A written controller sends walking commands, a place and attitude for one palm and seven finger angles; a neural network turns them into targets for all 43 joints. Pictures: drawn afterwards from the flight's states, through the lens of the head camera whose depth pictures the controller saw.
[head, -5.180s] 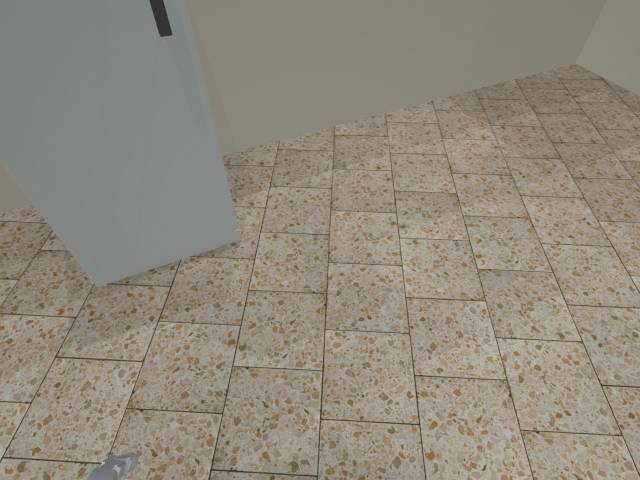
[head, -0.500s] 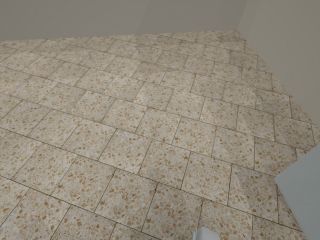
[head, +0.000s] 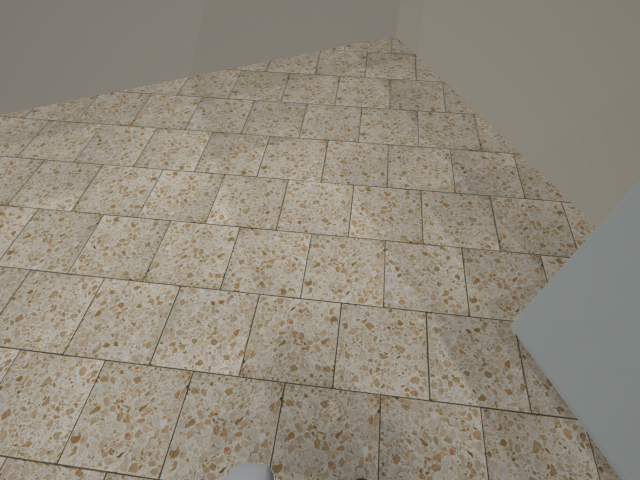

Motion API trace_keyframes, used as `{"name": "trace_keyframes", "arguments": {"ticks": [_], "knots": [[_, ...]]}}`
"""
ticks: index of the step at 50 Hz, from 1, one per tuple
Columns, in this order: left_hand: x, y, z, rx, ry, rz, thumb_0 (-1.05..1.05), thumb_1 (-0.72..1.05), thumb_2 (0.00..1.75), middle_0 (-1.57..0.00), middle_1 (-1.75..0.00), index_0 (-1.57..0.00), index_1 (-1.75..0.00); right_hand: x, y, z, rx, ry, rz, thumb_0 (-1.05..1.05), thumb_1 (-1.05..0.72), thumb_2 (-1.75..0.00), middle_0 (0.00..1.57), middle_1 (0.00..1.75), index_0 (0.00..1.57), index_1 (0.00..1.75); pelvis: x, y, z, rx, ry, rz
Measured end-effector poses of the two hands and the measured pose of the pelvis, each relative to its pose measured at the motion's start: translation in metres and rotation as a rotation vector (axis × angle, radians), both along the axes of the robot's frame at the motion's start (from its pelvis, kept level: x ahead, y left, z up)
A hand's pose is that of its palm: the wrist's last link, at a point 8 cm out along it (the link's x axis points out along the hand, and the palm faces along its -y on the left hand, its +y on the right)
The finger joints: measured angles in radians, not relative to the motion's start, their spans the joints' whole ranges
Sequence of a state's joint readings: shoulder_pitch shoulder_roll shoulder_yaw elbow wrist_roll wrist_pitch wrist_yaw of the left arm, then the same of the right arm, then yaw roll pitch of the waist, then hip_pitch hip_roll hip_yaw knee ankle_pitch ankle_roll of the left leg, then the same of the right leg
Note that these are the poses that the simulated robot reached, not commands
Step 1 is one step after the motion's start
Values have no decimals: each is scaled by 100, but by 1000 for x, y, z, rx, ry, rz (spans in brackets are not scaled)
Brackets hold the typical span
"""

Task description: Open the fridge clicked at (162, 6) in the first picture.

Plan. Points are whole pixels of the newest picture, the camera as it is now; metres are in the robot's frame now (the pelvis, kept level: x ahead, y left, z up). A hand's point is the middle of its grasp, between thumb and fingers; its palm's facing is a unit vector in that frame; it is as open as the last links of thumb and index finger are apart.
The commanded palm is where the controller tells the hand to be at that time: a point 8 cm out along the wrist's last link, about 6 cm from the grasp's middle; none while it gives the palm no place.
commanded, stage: turn to face it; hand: right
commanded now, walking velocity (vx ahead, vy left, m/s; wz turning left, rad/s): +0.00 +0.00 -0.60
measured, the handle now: out of the picture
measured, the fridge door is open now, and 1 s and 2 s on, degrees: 0 0 0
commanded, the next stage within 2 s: take the last steps up to it in 1.72 s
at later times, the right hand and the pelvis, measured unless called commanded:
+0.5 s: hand out of the picture -0.01 -0.16 -0.17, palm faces +0.35 +0.91 -0.24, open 7.4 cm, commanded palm none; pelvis +0.00 +0.04 +0.00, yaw -20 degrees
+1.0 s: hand out of the picture +0.01 -0.20 -0.14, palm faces +0.59 +0.75 -0.31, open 7.4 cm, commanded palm none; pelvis +0.03 +0.04 -0.01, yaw -38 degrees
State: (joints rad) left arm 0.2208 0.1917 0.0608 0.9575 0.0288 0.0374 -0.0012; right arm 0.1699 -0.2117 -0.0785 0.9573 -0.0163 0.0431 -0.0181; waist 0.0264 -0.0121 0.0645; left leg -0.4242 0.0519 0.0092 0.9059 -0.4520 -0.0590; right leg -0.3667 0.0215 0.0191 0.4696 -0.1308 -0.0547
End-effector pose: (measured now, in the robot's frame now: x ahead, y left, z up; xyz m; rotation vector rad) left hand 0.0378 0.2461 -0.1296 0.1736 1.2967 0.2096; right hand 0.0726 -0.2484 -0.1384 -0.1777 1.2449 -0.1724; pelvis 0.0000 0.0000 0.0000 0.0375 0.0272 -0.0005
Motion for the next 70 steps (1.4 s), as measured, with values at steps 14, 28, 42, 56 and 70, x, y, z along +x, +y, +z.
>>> {"name": "trace_keyframes", "arguments": {"ticks": [14,28,42,56,70], "knots": [[51,57,-12,-31,-20,-157,1,91,90,-20,-30,-20,-30,-38,40,26,-76,-79,-149,0,-90,-90,20,30,20,30,-2,49,0,-60,-11,-191],[158,-16,-4,10,-109,-492,1,91,90,-20,-30,-20,-30,-139,29,-13,6,51,-407,0,-90,-90,20,30,20,30,-3,23,-15,-46,10,-397],[182,-60,4,-25,-122,-632,0,91,90,-21,-30,-20,-30,-134,-10,13,-78,-38,-542,1,-90,-90,20,30,19,30,7,19,-3,-36,3,-552],[216,-41,-19,-66,-25,-747,1,91,90,-20,-30,-20,-30,-124,50,35,-130,-131,-665,0,-90,-90,20,30,20,30,32,49,-2,-84,-16,-755],[235,-134,0,-24,-129,-1012,1,91,90,-20,-30,-20,-30,-257,98,-17,6,55,-945,0,-90,-90,20,30,20,30,4,32,-17,-51,-13,-921]]}}
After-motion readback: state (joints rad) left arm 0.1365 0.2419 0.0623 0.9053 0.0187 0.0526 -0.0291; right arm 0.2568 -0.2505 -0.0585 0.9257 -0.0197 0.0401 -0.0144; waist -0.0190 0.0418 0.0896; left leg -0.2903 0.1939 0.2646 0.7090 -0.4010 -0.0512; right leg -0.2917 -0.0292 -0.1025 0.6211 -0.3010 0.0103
